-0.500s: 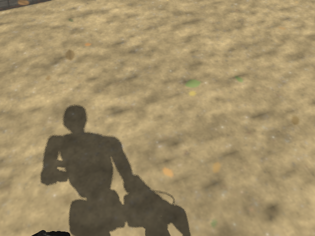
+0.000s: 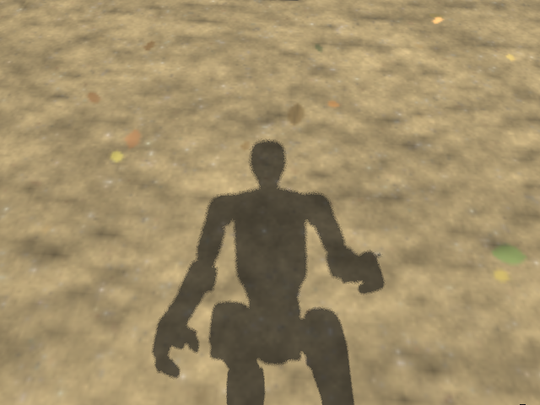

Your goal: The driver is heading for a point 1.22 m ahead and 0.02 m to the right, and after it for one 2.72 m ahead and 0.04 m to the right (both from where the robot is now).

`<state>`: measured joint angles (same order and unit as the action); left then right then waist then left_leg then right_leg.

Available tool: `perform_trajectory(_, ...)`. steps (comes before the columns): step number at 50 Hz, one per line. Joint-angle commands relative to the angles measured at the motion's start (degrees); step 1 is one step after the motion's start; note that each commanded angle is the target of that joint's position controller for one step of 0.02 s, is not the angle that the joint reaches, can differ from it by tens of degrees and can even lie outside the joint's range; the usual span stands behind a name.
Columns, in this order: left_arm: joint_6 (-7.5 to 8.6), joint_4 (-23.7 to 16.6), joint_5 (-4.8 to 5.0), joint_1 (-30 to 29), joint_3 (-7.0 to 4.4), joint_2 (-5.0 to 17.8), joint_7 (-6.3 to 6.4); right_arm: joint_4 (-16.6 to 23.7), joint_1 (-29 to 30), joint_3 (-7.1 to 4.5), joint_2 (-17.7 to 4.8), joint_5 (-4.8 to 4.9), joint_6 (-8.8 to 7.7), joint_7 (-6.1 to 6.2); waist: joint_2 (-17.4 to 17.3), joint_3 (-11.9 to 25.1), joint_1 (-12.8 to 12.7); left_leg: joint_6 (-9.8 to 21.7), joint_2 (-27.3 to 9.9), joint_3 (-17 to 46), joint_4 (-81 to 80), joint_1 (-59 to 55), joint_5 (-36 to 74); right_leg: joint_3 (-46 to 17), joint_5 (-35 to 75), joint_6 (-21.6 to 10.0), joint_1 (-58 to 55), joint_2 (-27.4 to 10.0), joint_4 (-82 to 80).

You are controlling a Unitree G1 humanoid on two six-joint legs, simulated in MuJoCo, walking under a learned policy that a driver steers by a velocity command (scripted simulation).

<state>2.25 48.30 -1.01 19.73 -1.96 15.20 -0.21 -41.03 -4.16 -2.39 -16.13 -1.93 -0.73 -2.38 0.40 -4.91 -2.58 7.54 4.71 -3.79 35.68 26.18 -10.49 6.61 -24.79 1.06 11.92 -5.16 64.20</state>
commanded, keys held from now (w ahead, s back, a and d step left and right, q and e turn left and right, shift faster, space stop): w+q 0.26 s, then w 0.50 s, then w+e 0.24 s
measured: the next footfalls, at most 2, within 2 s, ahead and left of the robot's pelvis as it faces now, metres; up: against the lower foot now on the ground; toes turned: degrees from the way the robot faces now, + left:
right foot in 0.46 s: +0.46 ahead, -0.08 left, +0.00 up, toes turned +12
left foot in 0.98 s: +0.68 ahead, +0.17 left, +0.00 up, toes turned +12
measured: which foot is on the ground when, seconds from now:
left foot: down 0.00-0.46, up 0.48-0.96, down 0.98-1.00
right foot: up 0.00-0.44, down 0.46-0.98, up 1.00-1.00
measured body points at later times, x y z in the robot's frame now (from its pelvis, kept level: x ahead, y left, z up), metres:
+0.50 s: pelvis +0.30 -0.02 +0.00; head +0.33 -0.02 +0.45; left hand +0.46 +0.26 -0.08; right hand +0.33 -0.30 -0.13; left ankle +0.10 +0.04 -0.69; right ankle +0.42 -0.09 -0.72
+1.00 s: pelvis +0.56 +0.06 +0.01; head +0.59 +0.07 +0.46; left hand +0.45 +0.29 -0.13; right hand +0.82 -0.11 -0.08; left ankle +0.64 +0.16 -0.72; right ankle +0.42 -0.08 -0.70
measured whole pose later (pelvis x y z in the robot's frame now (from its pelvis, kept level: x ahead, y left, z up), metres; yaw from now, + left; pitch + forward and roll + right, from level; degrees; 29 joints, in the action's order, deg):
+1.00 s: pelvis +0.56 +0.06 +0.01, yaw +10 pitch +1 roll -1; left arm 3.4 54.8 0.1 27.3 -1.8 12.9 -0.3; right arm -43.5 0.3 0.4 -12.7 -3.0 -4.7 -0.7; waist -0.3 -2.7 -5.0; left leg 3.8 0.3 -2.6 30.2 25.0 -6.4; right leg -1.5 -26.8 -3.0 3.1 2.6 34.9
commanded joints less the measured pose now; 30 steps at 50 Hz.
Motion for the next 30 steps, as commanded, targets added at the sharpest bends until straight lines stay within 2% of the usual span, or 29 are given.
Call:
perform_trajectory(1,2.39,-8.1,0.36,-4.5,-1.03,6.9,-0.10,-1.9,-14.7,-3.79,-10.4,1.32,-0.02,2.03,-0.7,8.8,5.6,11.2,-19.3,28.7,-18.5,-30.6,13.1,-7.4,4.7,-1.1,28.8,-1.4,9.3)
perform_trajectory(2,1.78,-8.0,-0.53,-4.3,-1.09,6.8,-0.08,-2.0,-12.7,-3.26,-8.8,1.47,-0.56,2.26,-0.3,6.8,3.3,9.6,-16.3,25.2,-19.0,-25.5,17.1,-8.1,4.5,-0.8,25.5,-2.5,5.4)
perform_trajectory(3,0.73,-7.2,-1.45,-2.4,-1.01,6.7,-0.14,-1.5,-10.9,-2.80,-7.6,1.48,-1.00,2.28,-0.5,6.9,1.6,9.0,-14.5,22.9,-19.9,-22.0,19.2,-8.2,4.7,-0.3,21.9,-2.7,3.5)
perform_trajectory(4,-0.24,-7.0,-1.90,-1.7,-1.04,6.4,-0.33,-1.4,-10.7,-2.59,-7.2,1.65,-1.58,2.08,-1.0,7.3,0.9,9.2,-13.5,22.0,-20.5,-20.2,20.6,-7.9,4.6,0.2,20.3,-2.5,2.0)
perform_trajectory(6,-1.30,-7.5,-1.96,-2.9,-0.90,5.5,-0.76,-2.2,-12.2,-2.88,-8.1,1.76,-2.30,1.79,-1.1,6.6,0.8,9.4,-11.9,20.9,-22.3,-17.7,19.0,-7.0,7.0,1.2,20.7,-2.1,-1.8)
perform_trajectory(8,-1.60,-9.0,-1.79,-7.3,-0.79,5.0,-0.86,-2.8,-14.3,-3.16,-8.9,1.58,-2.45,1.71,-1.4,4.5,2.0,8.9,-11.1,21.2,-24.1,-16.6,15.1,-6.6,11.7,1.9,23.3,-1.9,-6.4)
perform_trajectory(11,-1.47,-11.1,-1.61,-14.4,-0.73,5.1,-0.85,-4.0,-17.9,-3.20,-8.7,1.65,-2.50,1.73,-2.4,2.5,4.5,7.7,-10.5,22.3,-24.6,-18.9,13.0,-7.0,18.4,2.3,27.1,-1.3,-14.1)
perform_trajectory(16,-0.53,-13.5,-1.07,-22.1,-0.12,4.6,-1.45,-6.0,-23.4,-2.97,-8.3,1.34,-2.76,2.37,-3.5,2.1,7.9,6.1,-10.9,22.1,-21.5,-25.4,20.3,-6.2,23.6,0.9,27.1,1.4,-24.5)
perform_trajectory(18,-0.03,-14.3,-0.90,-23.5,0.00,4.6,-1.62,-6.7,-24.4,-2.76,-8.2,1.09,-2.87,2.83,-4.0,1.7,8.1,5.1,-12.1,22.7,-20.5,-26.8,23.4,-5.9,23.4,-0.6,24.3,2.4,-28.0)
perform_trajectory(20,0.38,-13.5,-0.89,-20.1,-0.35,5.5,-1.46,-6.9,-22.7,-2.79,-9.1,0.90,-3.01,3.24,-4.8,1.7,5.9,3.2,-13.0,22.6,-18.9,-26.5,27.5,-5.8,20.6,-2.6,17.2,3.6,-31.7)
perform_trajectory(21,0.60,-12.2,-0.84,-16.3,-0.85,6.5,-1.07,-7.0,-21.6,-2.85,-9.8,0.83,-3.16,3.29,-5.1,2.9,4.1,2.2,-12.6,21.8,-15.6,-26.0,34.6,-5.1,17.8,-3.6,11.3,5.3,-32.9)
perform_trajectory(22,1.02,-9.9,-0.82,-9.5,-1.54,7.6,-0.47,-7.3,-20.9,-2.85,-10.2,0.79,-3.26,3.13,-3.9,6.0,0.9,1.2,-10.8,20.1,-7.8,-25.7,41.1,-4.1,16.4,-4.8,3.1,7.1,-35.3)
perform_trajectory(23,1.70,-7.8,-1.15,-1.4,-2.24,9.4,0.26,-7.3,-20.5,-2.55,-9.4,0.86,-3.52,2.81,-1.9,10.8,-3.0,0.1,-7.8,17.4,3.7,-21.0,37.2,-6.5,16.7,-6.5,-8.5,4.1,-37.0)
perform_trajectory(24,2.05,-7.5,-2.38,6.7,-3.21,14.0,1.13,-5.5,-22.6,-1.41,-5.0,1.71,-3.89,2.57,5.4,19.1,-4.7,-1.7,-3.2,13.7,21.8,-10.1,18.0,-24.7,6.3,-10.2,-22.4,-10.2,-38.5)
perform_trajectory(25,1.39,-6.0,-2.07,6.5,-4.24,17.2,0.62,-6.1,-29.1,-1.30,-3.4,2.32,-3.74,2.50,17.0,21.2,-0.8,-3.3,5.3,11.0,34.1,3.5,-19.6,-49.3,7.3,-16.3,-27.4,-19.7,-46.9)
perform_trajectory(26,0.98,-6.5,-0.38,1.8,-3.25,11.6,0.09,-7.0,-25.1,-1.65,-6.7,0.36,-3.27,2.85,6.4,12.7,0.7,-2.5,0.8,13.8,37.3,7.9,-15.5,-47.3,1.0,-15.4,-20.0,-17.3,-48.6)
perform_trajectory(27,1.10,-7.0,0.06,-2.5,-2.47,7.9,-0.18,-6.4,-20.4,-1.64,-6.7,0.27,-3.23,2.35,1.8,6.5,1.3,-2.6,-1.3,12.8,35.7,7.5,-10.7,-37.8,3.2,-14.6,-12.6,-14.8,-49.3)
perform_trajectory(28,1.33,-6.8,-0.35,-4.5,-1.93,5.9,-0.36,-5.8,-17.7,-1.35,-5.9,0.28,-3.15,1.97,0.6,4.6,1.9,-2.7,-3.1,11.8,33.2,6.5,-8.2,-31.3,8.6,-13.2,-8.7,-11.9,-50.4)
perform_trajectory(30,2.09,-4.9,-0.15,-3.8,-1.42,4.9,-0.30,-5.9,-17.4,-1.00,-4.7,-0.42,-2.19,1.20,4.1,3.7,3.3,-3.5,-4.9,10.2,29.7,4.1,-7.0,-23.4,18.8,-11.9,-4.8,-8.3,-52.0)
Velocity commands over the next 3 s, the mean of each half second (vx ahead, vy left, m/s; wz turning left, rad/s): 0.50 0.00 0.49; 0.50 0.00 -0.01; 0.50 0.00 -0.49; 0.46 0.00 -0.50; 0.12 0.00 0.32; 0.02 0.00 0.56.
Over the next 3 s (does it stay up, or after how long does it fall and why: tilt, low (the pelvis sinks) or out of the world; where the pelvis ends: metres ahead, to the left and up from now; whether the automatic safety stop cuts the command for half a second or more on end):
stays up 1.14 -0.01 0.01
